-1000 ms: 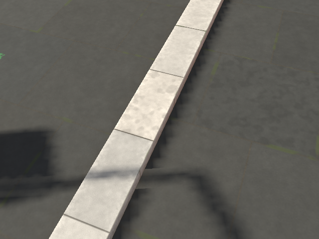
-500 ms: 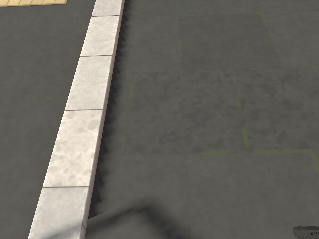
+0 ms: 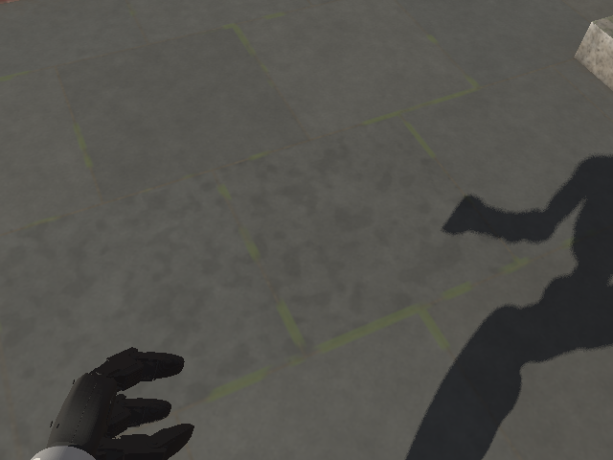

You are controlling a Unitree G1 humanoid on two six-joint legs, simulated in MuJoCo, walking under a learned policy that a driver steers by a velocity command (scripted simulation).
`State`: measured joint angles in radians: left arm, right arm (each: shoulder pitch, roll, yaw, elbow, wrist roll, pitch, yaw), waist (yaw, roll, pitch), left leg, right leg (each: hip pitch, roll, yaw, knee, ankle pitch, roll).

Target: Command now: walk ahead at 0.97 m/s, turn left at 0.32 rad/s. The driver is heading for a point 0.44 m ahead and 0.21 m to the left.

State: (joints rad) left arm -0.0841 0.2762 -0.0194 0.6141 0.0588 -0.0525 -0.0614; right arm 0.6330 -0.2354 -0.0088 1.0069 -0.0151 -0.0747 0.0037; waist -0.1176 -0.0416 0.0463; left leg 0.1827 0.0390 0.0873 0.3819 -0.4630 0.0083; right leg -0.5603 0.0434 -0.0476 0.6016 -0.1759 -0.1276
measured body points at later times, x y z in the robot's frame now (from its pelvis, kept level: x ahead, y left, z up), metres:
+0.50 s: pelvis +0.44 +0.06 -0.01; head +0.48 +0.07 +0.43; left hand +0.40 +0.32 -0.15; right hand +0.68 -0.14 -0.12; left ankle +0.55 +0.11 -0.71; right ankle +0.25 -0.12 -0.56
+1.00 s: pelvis +0.67 +0.09 +0.02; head +0.70 +0.10 +0.46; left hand +0.71 +0.38 -0.09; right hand +0.90 -0.11 -0.10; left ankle +0.56 +0.14 -0.67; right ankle +0.81 +0.02 -0.71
